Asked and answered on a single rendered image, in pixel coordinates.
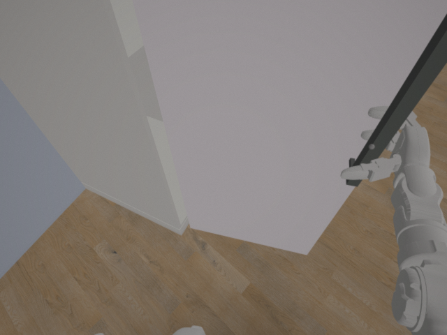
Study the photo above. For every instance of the robot right hand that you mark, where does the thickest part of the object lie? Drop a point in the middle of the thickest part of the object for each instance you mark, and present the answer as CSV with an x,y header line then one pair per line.
x,y
411,145

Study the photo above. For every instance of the fridge door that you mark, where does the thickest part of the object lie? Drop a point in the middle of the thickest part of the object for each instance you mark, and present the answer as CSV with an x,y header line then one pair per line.
x,y
264,103

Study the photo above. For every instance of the right robot upper arm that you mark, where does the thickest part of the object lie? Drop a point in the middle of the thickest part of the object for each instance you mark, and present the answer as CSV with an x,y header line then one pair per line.
x,y
420,301

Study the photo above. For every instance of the handle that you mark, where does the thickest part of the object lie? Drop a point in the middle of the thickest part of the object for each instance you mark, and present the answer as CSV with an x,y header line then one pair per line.
x,y
428,66

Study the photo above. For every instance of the left robot shin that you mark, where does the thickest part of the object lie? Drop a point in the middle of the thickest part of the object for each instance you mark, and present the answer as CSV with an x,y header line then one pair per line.
x,y
197,327

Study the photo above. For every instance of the robot right forearm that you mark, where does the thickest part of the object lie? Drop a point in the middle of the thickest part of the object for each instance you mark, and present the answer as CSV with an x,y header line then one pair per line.
x,y
420,226

